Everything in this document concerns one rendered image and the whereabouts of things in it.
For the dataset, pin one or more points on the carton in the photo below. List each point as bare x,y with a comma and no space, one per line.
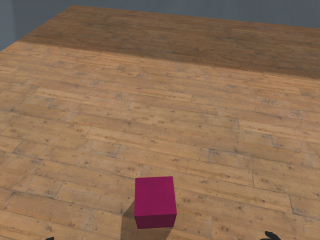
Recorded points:
155,203

